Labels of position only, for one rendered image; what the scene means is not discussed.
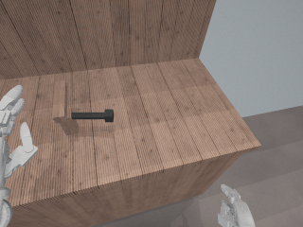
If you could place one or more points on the left robot forearm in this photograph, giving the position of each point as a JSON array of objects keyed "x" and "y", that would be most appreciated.
[{"x": 5, "y": 207}]

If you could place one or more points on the counter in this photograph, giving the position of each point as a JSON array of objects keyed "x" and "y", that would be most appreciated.
[{"x": 174, "y": 132}]

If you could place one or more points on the robot left hand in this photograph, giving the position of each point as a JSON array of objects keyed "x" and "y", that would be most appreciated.
[{"x": 10, "y": 106}]

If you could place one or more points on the robot right hand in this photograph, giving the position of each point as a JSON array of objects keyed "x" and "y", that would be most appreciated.
[{"x": 239, "y": 212}]

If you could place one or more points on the tap lever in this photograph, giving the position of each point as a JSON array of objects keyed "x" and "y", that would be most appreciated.
[{"x": 107, "y": 115}]

